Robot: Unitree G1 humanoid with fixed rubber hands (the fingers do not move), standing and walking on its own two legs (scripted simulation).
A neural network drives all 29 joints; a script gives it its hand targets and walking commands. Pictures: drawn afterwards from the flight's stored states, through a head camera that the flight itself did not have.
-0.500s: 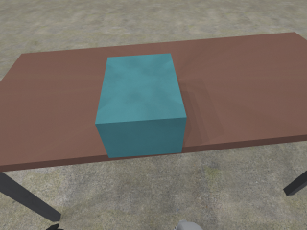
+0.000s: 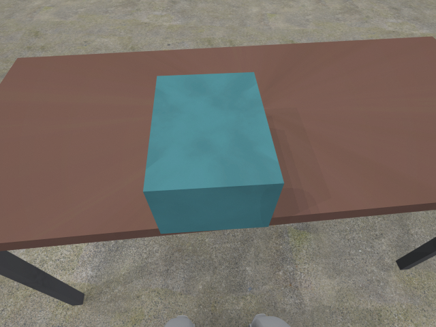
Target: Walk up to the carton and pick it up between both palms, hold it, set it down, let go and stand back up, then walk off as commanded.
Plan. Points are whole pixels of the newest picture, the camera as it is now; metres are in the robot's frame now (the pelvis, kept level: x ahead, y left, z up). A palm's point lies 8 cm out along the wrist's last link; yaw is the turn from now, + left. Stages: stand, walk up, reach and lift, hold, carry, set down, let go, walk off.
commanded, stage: walk up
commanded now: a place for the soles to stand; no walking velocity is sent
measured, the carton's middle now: (210, 148) +0.46 +0.04 +0.05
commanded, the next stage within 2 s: reach and lift in 1.58 s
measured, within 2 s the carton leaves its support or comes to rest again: neither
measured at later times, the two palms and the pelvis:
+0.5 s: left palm out of the picture +0.11 +0.31 -0.10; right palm out of the picture +0.09 -0.30 -0.09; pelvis +0.01 +0.01 +0.01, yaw +0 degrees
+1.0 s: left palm out of the picture +0.13 +0.29 -0.09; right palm out of the picture +0.10 -0.32 -0.09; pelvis +0.01 +0.00 +0.01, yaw +0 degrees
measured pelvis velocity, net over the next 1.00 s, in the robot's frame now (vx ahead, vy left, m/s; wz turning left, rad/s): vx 0.01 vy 0.00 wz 0.01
